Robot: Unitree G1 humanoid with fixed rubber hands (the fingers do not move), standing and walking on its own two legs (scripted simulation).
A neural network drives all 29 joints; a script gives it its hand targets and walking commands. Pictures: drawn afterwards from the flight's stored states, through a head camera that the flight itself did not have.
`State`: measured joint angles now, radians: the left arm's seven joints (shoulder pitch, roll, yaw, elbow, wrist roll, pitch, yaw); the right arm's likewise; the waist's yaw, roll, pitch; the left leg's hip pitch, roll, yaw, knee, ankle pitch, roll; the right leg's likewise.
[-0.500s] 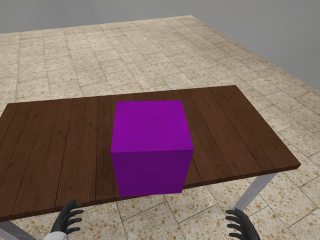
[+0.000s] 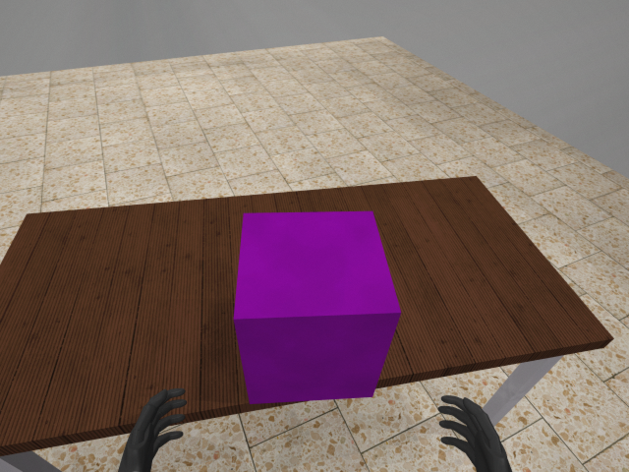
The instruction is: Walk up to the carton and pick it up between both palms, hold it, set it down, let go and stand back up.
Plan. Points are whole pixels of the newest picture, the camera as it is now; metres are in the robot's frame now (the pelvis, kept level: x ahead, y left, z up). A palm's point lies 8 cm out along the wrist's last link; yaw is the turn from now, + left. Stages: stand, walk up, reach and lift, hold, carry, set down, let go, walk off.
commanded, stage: reach and lift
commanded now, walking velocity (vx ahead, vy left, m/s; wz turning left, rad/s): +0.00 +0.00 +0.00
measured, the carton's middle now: (310, 308) +0.39 +0.05 -0.05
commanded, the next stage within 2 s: none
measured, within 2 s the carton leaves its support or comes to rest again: neither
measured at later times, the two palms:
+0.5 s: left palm (154, 421) +0.19 +0.24 -0.04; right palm (481, 433) +0.21 -0.18 -0.04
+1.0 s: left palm (160, 353) +0.26 +0.23 +0.02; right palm (474, 355) +0.29 -0.17 +0.02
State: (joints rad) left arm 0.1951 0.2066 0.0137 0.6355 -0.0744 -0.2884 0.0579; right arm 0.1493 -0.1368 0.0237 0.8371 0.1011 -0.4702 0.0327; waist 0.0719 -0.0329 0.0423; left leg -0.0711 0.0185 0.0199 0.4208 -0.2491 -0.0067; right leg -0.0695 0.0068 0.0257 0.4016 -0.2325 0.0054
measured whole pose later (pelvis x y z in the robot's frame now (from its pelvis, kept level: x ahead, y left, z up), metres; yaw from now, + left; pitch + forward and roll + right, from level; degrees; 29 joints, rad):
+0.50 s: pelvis +0.01 +0.00 +0.00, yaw +0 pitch -4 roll +0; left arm 0.11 0.20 0.01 0.69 -0.15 -0.45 0.04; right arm 0.08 -0.15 0.12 0.83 0.22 -0.59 0.02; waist 0.06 -0.03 0.03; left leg -0.13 0.02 0.02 0.48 -0.29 -0.01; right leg -0.13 0.01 0.03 0.47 -0.28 0.00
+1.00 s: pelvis +0.01 +0.00 +0.00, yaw +0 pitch -3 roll +0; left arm 0.00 0.19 0.07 0.38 -0.14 -0.06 0.03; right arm -0.06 -0.17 0.09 0.55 0.26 -0.25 -0.06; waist 0.06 -0.02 0.02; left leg -0.08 0.03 0.02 0.37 -0.23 -0.01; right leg -0.08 0.01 0.03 0.34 -0.21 0.00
